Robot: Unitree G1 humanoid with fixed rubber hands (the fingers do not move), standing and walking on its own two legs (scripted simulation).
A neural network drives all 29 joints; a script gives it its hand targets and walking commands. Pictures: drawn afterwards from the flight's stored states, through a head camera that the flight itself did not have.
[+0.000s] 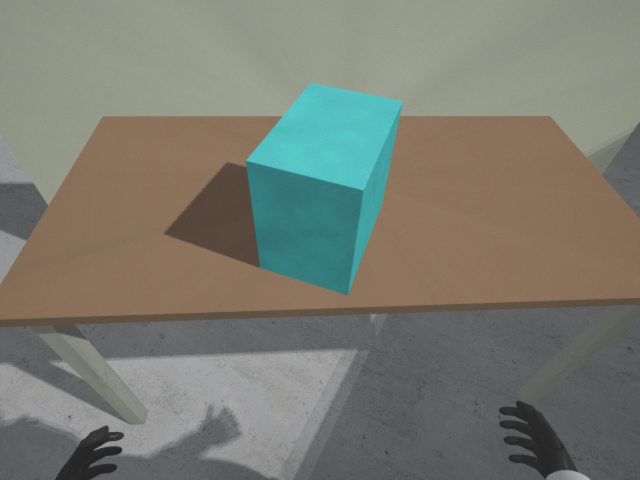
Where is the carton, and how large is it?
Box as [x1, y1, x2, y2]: [246, 83, 402, 294]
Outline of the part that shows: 310,83 246,160 260,267 347,294 382,202 402,101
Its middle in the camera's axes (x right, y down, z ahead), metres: +0.01 -0.10 +0.71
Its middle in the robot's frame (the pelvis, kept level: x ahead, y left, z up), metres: +0.59 +0.00 +0.01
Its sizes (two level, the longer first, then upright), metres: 0.263 0.175 0.247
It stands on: a table, 0.65 m high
